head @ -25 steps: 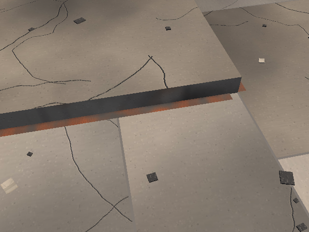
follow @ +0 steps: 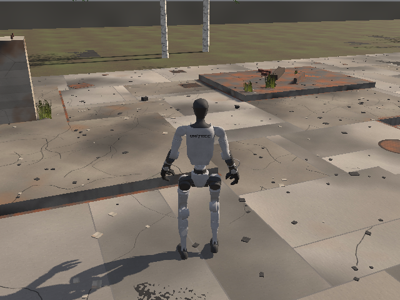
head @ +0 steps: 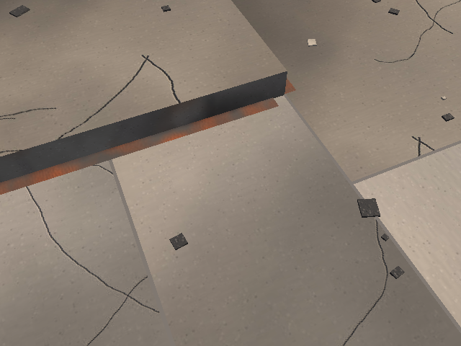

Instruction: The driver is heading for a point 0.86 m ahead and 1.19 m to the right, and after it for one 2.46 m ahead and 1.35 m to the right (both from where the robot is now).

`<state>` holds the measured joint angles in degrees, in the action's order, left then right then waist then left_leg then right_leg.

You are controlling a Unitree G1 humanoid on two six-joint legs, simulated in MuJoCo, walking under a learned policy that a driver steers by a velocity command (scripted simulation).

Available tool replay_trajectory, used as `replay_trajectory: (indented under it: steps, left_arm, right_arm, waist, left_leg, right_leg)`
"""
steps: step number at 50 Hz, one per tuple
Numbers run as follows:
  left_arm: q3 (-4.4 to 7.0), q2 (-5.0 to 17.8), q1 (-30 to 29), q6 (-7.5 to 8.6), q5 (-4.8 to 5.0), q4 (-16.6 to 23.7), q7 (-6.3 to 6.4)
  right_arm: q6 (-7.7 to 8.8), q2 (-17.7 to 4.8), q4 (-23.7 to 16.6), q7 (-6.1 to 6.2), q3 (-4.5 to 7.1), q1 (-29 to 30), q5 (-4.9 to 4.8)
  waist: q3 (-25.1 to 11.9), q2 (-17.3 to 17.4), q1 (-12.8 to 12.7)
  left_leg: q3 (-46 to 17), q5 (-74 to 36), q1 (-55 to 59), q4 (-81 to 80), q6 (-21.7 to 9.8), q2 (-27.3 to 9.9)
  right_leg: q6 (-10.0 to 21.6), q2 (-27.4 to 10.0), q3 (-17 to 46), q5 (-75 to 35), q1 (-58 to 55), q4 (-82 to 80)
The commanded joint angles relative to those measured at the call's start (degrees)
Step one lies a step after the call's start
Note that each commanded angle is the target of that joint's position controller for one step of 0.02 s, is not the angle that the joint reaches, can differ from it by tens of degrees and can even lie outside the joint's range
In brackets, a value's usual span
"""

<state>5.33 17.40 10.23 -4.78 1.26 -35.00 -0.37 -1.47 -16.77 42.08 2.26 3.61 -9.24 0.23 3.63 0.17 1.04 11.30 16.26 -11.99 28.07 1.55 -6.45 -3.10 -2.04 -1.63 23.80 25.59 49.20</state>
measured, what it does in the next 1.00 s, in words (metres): walks ahead, turning right: right foot, then left foot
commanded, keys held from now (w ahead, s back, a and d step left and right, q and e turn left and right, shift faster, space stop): e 0.22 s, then w+e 0.62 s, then e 0.16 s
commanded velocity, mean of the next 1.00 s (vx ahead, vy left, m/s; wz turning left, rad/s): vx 0.25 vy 0.00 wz -0.58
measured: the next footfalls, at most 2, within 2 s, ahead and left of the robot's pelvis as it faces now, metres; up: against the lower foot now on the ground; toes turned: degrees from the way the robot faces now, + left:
right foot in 0.08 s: +0.05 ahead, -0.13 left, +0.00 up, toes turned -6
left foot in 0.52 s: +0.12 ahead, +0.08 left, +0.00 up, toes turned -21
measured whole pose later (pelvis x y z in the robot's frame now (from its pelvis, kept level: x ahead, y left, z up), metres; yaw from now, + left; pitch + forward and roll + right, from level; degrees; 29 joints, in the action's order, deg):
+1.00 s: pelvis +0.19 -0.14 -0.03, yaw -35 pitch +3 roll +1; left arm 3.9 17.3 3.0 1.7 0.7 -32.4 -2.8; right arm 2.7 -17.1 46.2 1.3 3.8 -22.0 -0.5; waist 4.1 -1.5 4.4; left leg 8.1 30.3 -3.0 44.7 3.6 -6.1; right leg 7.8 1.5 -1.1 6.3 30.9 34.9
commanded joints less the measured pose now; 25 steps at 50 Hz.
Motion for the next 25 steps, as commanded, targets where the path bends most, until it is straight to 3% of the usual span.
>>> replay_trajectory:
  steps: [1,2,3,4,5,6,7,8,9,11,13,15,21,24,25]
  left_arm:
    - [1.27,4.6,-2.2,0.77,0.06,6.1,-0.99]
    - [1.64,4.7,0.3,0.69,0.00,5.4,-0.95]
    - [2.44,6.1,3.1,0.71,-0.19,4.4,-0.37]
    - [4.07,11.0,6.3,0.97,-0.24,4.1,0.57]
    - [4.94,17.8,6.7,1.71,-1.61,5.8,1.25]
    - [4.00,14.5,8.2,3.47,-2.90,5.4,0.50]
    - [3.09,12.9,5.9,4.69,-2.71,4.8,0.42]
    - [2.70,11.3,2.8,5.17,-1.59,4.6,0.79]
    - [1.96,9.3,-0.2,5.05,-0.59,4.9,1.16]
    - [1.26,8.3,-2.8,4.60,-0.83,5.5,1.86]
    - [1.24,7.9,-0.6,4.63,-0.68,4.9,2.23]
    - [1.38,8.5,0.9,4.83,-0.35,4.4,2.35]
    - [1.78,10.1,2.3,5.18,-0.06,3.5,1.75]
    - [1.14,8.9,0.1,4.70,0.22,3.9,1.50]
    - [0.64,7.1,-0.5,4.65,0.13,4.2,1.60]
  right_arm:
    - [0.48,-11.8,-2.9,-0.29,3.62,1.1,-1.34]
    - [0.46,-11.4,-2.8,-0.50,3.60,1.8,-1.92]
    - [0.56,-9.6,-1.6,-0.87,3.24,-0.5,-1.98]
    - [0.71,-6.8,-1.3,-1.32,2.51,-2.5,-0.58]
    - [0.99,-3.7,-5.9,-1.23,0.94,1.1,1.78]
    - [1.16,-6.8,-6.4,-0.76,2.04,6.3,0.51]
    - [1.08,-7.3,-6.7,-0.59,2.27,7.2,-0.76]
    - [0.99,-7.0,-5.6,-0.10,2.47,5.9,-0.64]
    - [0.89,-7.8,-5.1,0.41,2.84,5.3,0.10]
    - [0.93,-7.6,-4.3,0.24,3.06,2.7,0.57]
    - [1.31,-6.2,-3.9,-0.54,2.63,1.3,0.01]
    - [1.85,-5.2,-5.0,-1.12,2.15,4.0,-0.39]
    - [4.88,-5.3,-5.8,-2.91,2.16,4.9,-1.19]
    - [6.24,-4.9,-4.2,-3.24,2.58,-0.7,-1.88]
    - [6.53,-5.5,-3.0,-3.01,3.03,-4.5,-1.69]
  waist:
    - [-7.4,9.7,0.5]
    - [-7.7,9.0,-1.0]
    - [-8.2,6.1,-1.8]
    - [-8.9,-5.2,-2.4]
    - [-9.4,-20.7,-2.0]
    - [-14.2,-11.6,-6.5]
    - [-11.4,-9.0,-4.7]
    - [-9.1,-6.7,-2.9]
    - [-7.7,-5.6,-1.7]
    - [-8.5,-6.7,0.2]
    - [-10.2,-6.7,-0.2]
    - [-7.8,-8.7,-1.7]
    - [-5.3,-9.0,-2.5]
    - [-4.7,-7.6,1.4]
    - [-5.2,-6.1,3.3]
  left_leg:
    - [-7.2,-23.5,6.1,-5.2,-10.7,-13.8]
    - [-5.9,-21.6,4.7,-2.5,-9.1,-13.3]
    - [-3.8,-16.9,1.4,2.6,-6.4,-11.3]
    - [0.7,-5.3,-8.5,15.7,-1.7,-6.2]
    - [-0.8,23.4,-26.2,32.7,3.6,2.9]
    - [-12.2,25.1,-27.0,42.6,3.2,4.2]
    - [-14.0,20.5,-28.2,44.1,2.1,3.4]
    - [-14.8,15.2,-28.1,42.4,1.4,2.4]
    - [-15.5,11.0,-27.7,40.0,1.3,2.0]
    - [-14.6,5.6,-22.4,39.2,1.9,3.9]
    - [-13.9,2.1,-21.4,32.5,2.0,4.6]
    - [-13.9,2.1,-21.4,24.4,2.0,5.4]
    - [-13.7,6.6,-12.8,9.7,0.3,7.7]
    - [-12.6,-0.5,-0.6,-1.6,-1.8,8.1]
    - [-13.4,-2.4,6.8,-4.9,-2.7,6.6]
  right_leg:
    - [1.9,0.4,-3.0,-3.9,-4.2,-10.6]
    - [3.3,1.5,-4.3,-8.7,-8.3,-16.5]
    - [5.2,3.1,-3.3,-13.7,-14.5,-21.7]
    - [8.6,-2.4,6.9,-32.3,-24.3,-25.6]
    - [21.2,-18.4,31.5,-46.5,-28.6,-27.3]
    - [26.2,-20.4,33.6,-40.8,-25.7,-29.1]
    - [23.6,-17.9,28.5,-34.8,-23.5,-30.0]
    - [19.9,-14.6,24.4,-29.0,-21.3,-29.9]
    - [17.5,-12.7,22.4,-27.2,-19.3,-29.9]
    - [16.5,-9.7,19.3,-29.3,-15.0,-30.1]
    - [16.5,-7.7,19.6,-11.5,-15.8,-32.5]
    - [16.8,-7.6,23.2,2.9,-15.0,-35.4]
    - [17.1,-7.1,28.5,9.2,-10.5,-34.3]
    - [15.0,-4.2,29.7,12.1,-3.8,-31.3]
    - [12.8,-1.5,27.9,12.7,0.9,-27.3]
Keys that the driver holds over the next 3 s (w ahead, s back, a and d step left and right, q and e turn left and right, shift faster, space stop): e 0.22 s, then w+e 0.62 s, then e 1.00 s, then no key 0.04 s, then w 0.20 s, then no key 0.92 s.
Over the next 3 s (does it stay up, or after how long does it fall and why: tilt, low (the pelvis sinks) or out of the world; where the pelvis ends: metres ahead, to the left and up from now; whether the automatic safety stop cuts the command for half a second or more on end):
stays up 0.36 -0.33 0.00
